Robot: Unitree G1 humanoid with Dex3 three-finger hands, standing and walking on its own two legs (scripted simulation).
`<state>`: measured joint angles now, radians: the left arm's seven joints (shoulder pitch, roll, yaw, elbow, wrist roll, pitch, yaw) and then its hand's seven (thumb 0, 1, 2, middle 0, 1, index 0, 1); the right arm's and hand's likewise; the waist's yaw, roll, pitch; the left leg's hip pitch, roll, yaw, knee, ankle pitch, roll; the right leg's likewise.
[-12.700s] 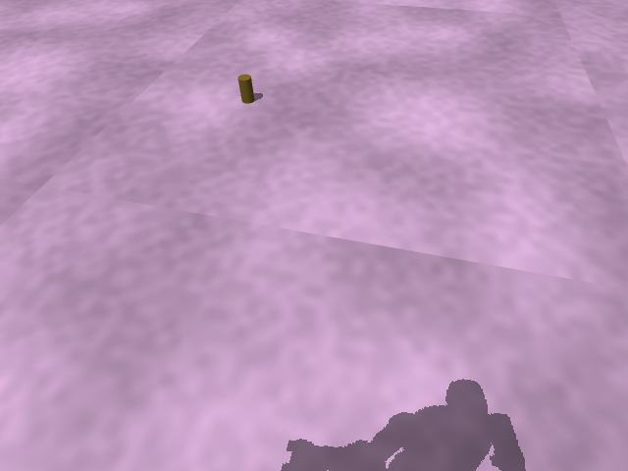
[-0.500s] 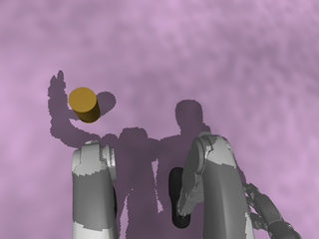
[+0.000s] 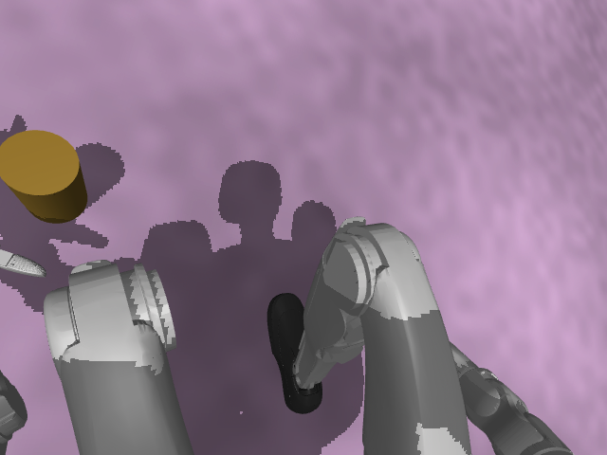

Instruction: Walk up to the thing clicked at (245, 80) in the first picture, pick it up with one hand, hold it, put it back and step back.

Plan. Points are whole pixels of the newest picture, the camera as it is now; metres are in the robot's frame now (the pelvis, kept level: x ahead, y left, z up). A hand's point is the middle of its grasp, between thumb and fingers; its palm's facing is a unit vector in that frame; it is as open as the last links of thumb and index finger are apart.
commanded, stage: close in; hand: left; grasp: from the side
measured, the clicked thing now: (49, 182) +0.46 +0.24 -0.22
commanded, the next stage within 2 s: rest palm in 0.40 s
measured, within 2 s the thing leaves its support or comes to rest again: leaves its support in 1.82 s
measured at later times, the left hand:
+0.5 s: hand (31, 191) +0.43 +0.24 -0.16, palm faces +0.18 -0.98 +0.01, open 17.6 cm
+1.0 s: hand (36, 185) +0.44 +0.24 -0.18, palm faces +0.23 -0.97 -0.02, open 13.1 cm
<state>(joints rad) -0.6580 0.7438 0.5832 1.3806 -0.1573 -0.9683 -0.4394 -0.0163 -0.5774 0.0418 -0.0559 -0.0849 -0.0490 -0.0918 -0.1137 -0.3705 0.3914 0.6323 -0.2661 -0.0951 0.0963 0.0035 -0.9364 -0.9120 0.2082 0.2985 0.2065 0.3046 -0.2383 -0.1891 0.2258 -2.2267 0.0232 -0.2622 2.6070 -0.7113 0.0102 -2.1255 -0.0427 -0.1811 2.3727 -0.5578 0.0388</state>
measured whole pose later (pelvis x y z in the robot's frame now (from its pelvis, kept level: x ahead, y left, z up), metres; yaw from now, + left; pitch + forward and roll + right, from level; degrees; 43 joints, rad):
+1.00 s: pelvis -0.01 +0.01 +0.00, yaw -4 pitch +12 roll -18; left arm -0.70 0.85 0.42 1.53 -0.03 -1.18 0.02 -0.01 -0.08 0.38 -0.34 -0.34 -0.33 -0.34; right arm -0.18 -0.38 0.53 0.57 -0.39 -0.02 0.16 0.00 -0.90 -0.90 0.21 0.30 0.21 0.30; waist -0.29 -0.27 0.32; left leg -2.20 0.01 -0.37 2.65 -0.71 0.00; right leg -2.06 -0.01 -0.26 2.34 -0.52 0.06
